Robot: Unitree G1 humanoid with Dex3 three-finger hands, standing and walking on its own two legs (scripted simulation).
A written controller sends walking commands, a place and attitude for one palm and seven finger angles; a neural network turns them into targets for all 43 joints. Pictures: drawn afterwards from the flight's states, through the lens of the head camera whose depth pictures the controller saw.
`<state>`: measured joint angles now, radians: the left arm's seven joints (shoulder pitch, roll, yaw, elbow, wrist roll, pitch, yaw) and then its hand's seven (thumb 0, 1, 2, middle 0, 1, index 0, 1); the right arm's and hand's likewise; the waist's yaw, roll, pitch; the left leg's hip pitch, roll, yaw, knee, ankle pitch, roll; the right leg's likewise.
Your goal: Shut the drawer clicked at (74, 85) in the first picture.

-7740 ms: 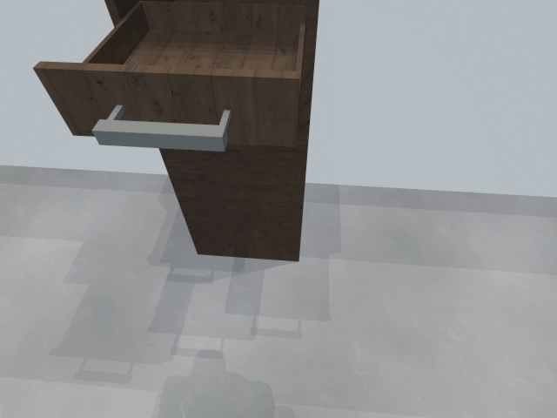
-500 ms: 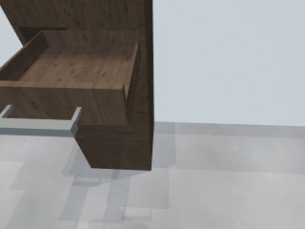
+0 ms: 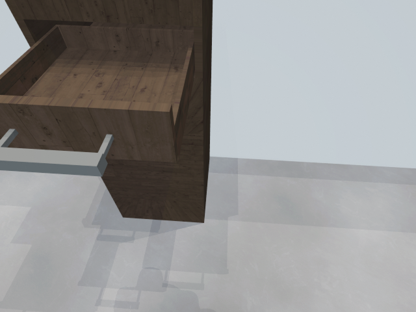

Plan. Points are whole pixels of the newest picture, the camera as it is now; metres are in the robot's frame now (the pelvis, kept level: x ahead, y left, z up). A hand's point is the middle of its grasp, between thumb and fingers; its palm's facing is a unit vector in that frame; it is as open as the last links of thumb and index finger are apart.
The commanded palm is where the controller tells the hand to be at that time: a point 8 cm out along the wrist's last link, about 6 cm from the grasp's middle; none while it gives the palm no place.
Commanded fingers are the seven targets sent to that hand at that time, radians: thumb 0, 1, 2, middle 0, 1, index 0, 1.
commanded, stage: look again from close up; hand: left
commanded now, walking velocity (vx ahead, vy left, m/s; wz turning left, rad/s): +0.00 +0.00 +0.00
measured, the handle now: (51, 149) +0.32 +0.29 +0.16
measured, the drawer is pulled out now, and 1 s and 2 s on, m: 0.30 0.30 0.30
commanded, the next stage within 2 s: shuffle to correct the standing spot in 0.40 s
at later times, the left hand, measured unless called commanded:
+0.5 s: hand out of the picture -0.03 +0.24 -0.18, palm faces +0.03 -0.99 -0.17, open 7.3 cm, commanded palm none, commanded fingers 0.00 0.90 0.90 -0.20 -0.30 -0.20 -0.30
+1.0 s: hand out of the picture +0.00 +0.19 -0.19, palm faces +0.02 -0.99 -0.12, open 7.3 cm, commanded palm none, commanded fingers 0.00 0.90 0.90 -0.20 -0.30 -0.20 -0.30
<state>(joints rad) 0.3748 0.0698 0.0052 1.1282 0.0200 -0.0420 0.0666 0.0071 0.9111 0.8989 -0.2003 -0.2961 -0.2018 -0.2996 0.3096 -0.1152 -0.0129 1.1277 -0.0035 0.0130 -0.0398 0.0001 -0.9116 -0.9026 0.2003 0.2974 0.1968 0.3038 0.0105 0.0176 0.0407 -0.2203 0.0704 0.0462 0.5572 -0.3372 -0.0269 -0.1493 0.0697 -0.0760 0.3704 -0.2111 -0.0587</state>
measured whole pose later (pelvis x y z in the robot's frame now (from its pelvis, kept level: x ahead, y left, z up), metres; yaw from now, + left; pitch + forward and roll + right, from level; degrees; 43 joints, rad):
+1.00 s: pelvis +0.02 +0.05 -0.01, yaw -1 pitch +1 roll +0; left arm 0.35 0.09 -0.01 1.10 0.02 -0.02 0.05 0.01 0.92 0.90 -0.20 -0.30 -0.20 -0.30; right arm 0.31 -0.11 0.01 1.12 0.00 -0.02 -0.05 0.01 -0.92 -0.90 0.20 0.30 0.20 0.30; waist 0.00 -0.03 0.01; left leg -0.19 -0.05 0.09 0.47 -0.29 0.08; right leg -0.20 -0.02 -0.04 0.51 -0.31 0.00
